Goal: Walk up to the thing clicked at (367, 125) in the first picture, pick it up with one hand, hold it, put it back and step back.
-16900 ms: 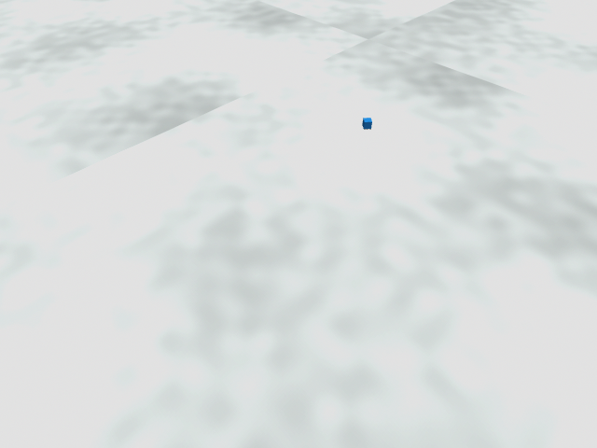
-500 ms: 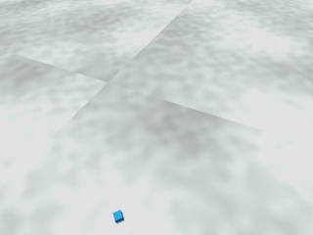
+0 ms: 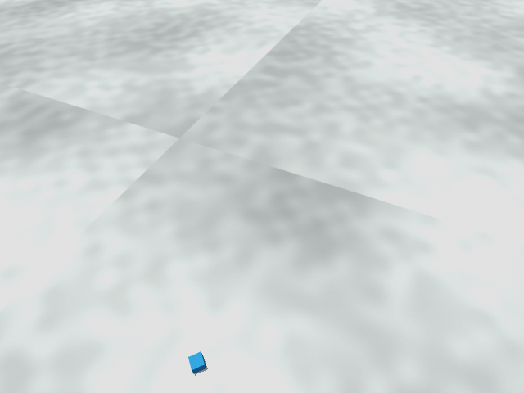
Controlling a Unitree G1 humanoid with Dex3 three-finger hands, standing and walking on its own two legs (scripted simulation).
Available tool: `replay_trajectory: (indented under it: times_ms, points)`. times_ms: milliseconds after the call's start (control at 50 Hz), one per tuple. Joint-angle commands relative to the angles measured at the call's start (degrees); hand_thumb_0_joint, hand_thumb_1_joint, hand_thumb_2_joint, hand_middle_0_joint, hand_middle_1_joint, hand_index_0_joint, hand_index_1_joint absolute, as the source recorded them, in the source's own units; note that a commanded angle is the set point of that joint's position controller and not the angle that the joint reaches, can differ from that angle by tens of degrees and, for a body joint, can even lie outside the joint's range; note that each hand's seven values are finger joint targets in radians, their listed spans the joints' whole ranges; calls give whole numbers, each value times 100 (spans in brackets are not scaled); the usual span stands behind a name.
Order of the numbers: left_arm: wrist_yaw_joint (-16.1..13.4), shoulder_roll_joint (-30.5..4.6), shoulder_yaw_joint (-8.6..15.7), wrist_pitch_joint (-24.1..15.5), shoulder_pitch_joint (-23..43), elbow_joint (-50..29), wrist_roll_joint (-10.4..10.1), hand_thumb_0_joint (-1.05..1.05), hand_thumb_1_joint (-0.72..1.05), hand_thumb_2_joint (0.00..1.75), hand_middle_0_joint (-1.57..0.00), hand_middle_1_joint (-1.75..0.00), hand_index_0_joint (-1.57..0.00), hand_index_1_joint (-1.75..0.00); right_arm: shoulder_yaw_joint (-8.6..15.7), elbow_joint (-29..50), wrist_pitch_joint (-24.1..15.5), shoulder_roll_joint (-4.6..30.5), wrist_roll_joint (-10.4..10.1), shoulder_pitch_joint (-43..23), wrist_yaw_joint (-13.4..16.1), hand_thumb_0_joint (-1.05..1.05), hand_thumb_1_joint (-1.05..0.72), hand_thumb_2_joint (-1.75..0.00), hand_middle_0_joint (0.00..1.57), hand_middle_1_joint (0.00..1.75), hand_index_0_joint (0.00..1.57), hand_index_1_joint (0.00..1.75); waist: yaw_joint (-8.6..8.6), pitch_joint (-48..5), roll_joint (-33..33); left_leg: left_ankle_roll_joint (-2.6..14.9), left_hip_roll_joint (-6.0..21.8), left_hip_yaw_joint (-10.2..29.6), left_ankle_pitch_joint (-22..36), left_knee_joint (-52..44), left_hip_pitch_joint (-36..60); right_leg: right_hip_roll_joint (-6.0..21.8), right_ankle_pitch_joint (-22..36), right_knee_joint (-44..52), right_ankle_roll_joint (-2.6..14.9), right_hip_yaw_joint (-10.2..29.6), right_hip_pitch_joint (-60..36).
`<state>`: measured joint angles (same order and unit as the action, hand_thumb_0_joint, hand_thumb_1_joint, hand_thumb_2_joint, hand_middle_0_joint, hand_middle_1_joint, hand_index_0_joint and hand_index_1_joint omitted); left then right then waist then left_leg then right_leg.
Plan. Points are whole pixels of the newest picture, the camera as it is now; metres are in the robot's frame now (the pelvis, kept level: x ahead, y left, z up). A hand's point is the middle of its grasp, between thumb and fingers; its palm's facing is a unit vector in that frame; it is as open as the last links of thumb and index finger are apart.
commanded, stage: stand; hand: left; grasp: from above
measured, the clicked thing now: (197, 362) +0.39 +0.25 -0.76
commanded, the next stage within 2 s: rise first in 0.92 s
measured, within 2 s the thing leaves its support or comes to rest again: neither
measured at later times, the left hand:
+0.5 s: hand out of the picture +0.07 +0.25 -0.16, palm faces -0.03 -0.94 -0.35, open 7.4 cm
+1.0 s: hand out of the picture +0.08 +0.25 -0.16, palm faces -0.04 -0.94 -0.34, open 7.4 cm
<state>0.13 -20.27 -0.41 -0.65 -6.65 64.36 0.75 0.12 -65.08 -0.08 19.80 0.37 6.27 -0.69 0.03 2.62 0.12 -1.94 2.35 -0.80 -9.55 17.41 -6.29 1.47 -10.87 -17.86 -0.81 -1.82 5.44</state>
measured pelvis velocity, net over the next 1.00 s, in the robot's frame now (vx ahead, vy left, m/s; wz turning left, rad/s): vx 0.01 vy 0.00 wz -0.01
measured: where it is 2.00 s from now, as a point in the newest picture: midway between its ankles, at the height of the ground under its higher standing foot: outside the picture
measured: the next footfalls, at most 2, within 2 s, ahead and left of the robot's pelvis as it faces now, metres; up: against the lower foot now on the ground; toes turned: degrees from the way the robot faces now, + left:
none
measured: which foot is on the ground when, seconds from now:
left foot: down 0.00-1.00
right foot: down 0.00-1.00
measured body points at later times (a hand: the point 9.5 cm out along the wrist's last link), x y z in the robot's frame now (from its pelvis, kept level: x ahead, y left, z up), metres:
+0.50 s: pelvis +0.00 +0.00 +0.00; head +0.01 +0.00 +0.45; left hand +0.08 +0.30 -0.13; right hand +0.07 -0.30 -0.13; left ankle +0.00 +0.14 -0.75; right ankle -0.01 -0.13 -0.75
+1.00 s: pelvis +0.01 +0.00 +0.00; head +0.02 +0.00 +0.45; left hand +0.08 +0.30 -0.13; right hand +0.07 -0.30 -0.13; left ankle +0.00 +0.14 -0.75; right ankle -0.01 -0.13 -0.75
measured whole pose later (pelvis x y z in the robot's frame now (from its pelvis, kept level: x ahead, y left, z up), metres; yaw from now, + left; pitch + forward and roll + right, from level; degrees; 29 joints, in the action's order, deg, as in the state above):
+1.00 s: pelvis +0.01 +0.00 +0.00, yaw +0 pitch -1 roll +0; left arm 0.1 -20.2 -0.1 -0.5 -7.0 64.2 0.7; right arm 0.1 -64.8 -0.1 19.9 0.4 6.5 -0.5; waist 0.0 2.7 0.1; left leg -1.9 2.4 -1.1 -10.1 17.4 -5.8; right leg 1.4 -11.2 -17.7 -0.9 -1.5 5.0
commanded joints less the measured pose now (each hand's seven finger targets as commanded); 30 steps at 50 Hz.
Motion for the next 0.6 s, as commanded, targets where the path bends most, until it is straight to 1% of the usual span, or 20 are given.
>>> replay_trajectory:
  times_ms: [0, 40, 60, 80, 100, 120, 140, 180, 220, 240, 280, 300, 320, 400, 460, 480, 520, 580]
  points:
    - [-61, -1262, 242, -126, 198, -350, -26, 0, 90, 90, -20, -30, -20, -30, 203, 326, -145, 1235, 21, -192, 96, 0, -90, -90, 20, 30, 20, 30, 12, -435, -10, 223, 574, 442, 950, -141, 148, 662, 1011, 262, 178, 511, -27]
    - [-59, -1258, 245, -119, 171, -331, -25, 0, 90, 90, -20, -30, -20, -30, 205, 314, -148, 1244, 16, -188, 98, 0, -90, -90, 20, 30, 20, 30, 6, -406, -47, 218, 580, 450, 825, -174, 166, 666, 845, 272, 189, 536, 2]
    - [-65, -1253, 245, -121, 169, -356, -22, 0, 90, 90, -20, -30, -20, -30, 209, 335, -145, 1241, 24, -188, 96, 0, -90, -90, 20, 30, 20, 30, 1, -440, -74, 228, 586, 441, 947, -156, 176, 659, 953, 249, 185, 505, -11]
    - [-62, -1260, 253, -115, 200, -353, -32, 0, 90, 90, -20, -30, -20, -30, 204, 328, -147, 1240, 24, -167, 102, 0, -90, -90, 20, 30, 20, 30, 15, -408, -54, 230, 565, 427, 849, -175, 124, 661, 904, 273, 182, 534, -14]
    - [-59, -1272, 250, -118, 204, -353, -30, 0, 90, 90, -20, -30, -20, -30, 198, 328, -158, 1220, 29, -177, 98, 0, -90, -90, 20, 30, 20, 30, 5, -411, -36, 216, 590, 448, 933, -184, 136, 662, 915, 236, 192, 518, -32]
    - [-57, -1252, 258, -114, 186, -358, -18, 0, 90, 90, -20, -30, -20, -30, 217, 345, -157, 1281, 28, -205, 107, 0, -90, -90, 20, 30, 20, 30, -6, -532, -106, 250, 600, 419, 1035, -113, 226, 686, 1066, 212, 199, 534, -85]
    - [-55, -1268, 265, -108, 182, -349, -12, 0, 90, 90, -20, -30, -20, -30, 217, 348, -161, 1268, 22, -216, 114, 0, -90, -90, 20, 30, 20, 30, -9, -547, -91, 240, 601, 430, 1080, -129, 242, 670, 1090, 170, 196, 518, -87]
    - [-57, -1242, 253, -114, 166, -335, -24, 0, 90, 90, -20, -30, -20, -30, 205, 334, -162, 1261, 2, -214, 109, 0, -90, -90, 20, 30, 20, 30, -21, -447, -70, 247, 604, 450, 1136, -147, 210, 662, 1107, 196, 185, 503, -78]
    - [-64, -1237, 248, -114, 162, -333, -27, 0, 90, 90, -20, -30, -20, -30, 205, 344, -158, 1235, 16, -183, 107, 0, -90, -90, 20, 30, 20, 30, 0, -378, 46, 229, 594, 441, 1074, -177, 202, 645, 1012, 215, 177, 479, 9]
    - [-59, -1253, 254, -112, 164, -333, -33, 0, 90, 90, -20, -30, -20, -30, 208, 329, -152, 1243, 14, -166, 111, 0, -90, -90, 20, 30, 20, 30, -3, -331, 47, 220, 580, 438, 954, -194, 191, 639, 885, 251, 180, 499, 54]
    - [-53, -1213, 245, -105, 172, -343, -29, 0, 90, 90, -20, -30, -20, -30, 214, 336, -154, 1270, 23, -172, 111, 0, -90, -90, 20, 30, 20, 30, 0, -408, -91, 237, 589, 421, 910, -159, 198, 668, 899, 244, 194, 524, -13]
    - [-56, -1266, 263, -99, 190, -343, -30, 0, 90, 90, -20, -30, -20, -30, 210, 334, -153, 1227, 17, -175, 108, 0, -90, -90, 20, 30, 20, 30, 4, -380, -32, 222, 581, 440, 884, -196, 159, 649, 836, 236, 201, 510, -8]
    - [-53, -1228, 256, -101, 164, -340, -28, 0, 90, 90, -20, -30, -20, -30, 211, 344, -155, 1260, 22, -205, 107, 0, -90, -90, 20, 30, 20, 30, -9, -395, -105, 240, 581, 432, 881, -176, 158, 661, 871, 260, 193, 532, -33]
    - [-59, -1251, 256, -110, 157, -337, -25, 0, 90, 90, -20, -30, -20, -30, 213, 351, -144, 1238, 17, -183, 106, 0, -90, -90, 20, 30, 20, 30, 2, -346, 22, 224, 575, 446, 885, -208, 195, 633, 819, 273, 188, 504, 71]
    - [-55, -1239, 258, -108, 159, -355, -16, 0, 90, 90, -20, -30, -20, -30, 216, 364, -150, 1244, 16, -206, 107, 0, -90, -90, 20, 30, 20, 30, 3, -428, -79, 243, 574, 416, 906, -153, 190, 664, 948, 247, 196, 519, -19]
    - [-52, -1254, 268, -107, 153, -343, -31, 0, 90, 90, -20, -30, -20, -30, 202, 349, -153, 1227, 10, -188, 111, 0, -90, -90, 20, 30, 20, 30, -4, -348, -47, 229, 562, 424, 841, -196, 161, 652, 892, 263, 191, 540, 14]
    - [-58, -1267, 269, -111, 164, -333, -29, 0, 90, 90, -20, -30, -20, -30, 201, 351, -152, 1222, 10, -212, 106, 0, -90, -90, 20, 30, 20, 30, -5, -360, 14, 249, 587, 443, 879, -186, 211, 660, 904, 257, 196, 538, 19]
    - [-61, -1249, 266, -108, 154, -342, -28, 0, 90, 90, -20, -30, -20, -30, 210, 359, -151, 1237, 13, -209, 105, 0, -90, -90, 20, 30, 20, 30, 2, -361, -7, 227, 579, 439, 898, -190, 221, 640, 877, 271, 188, 514, 35]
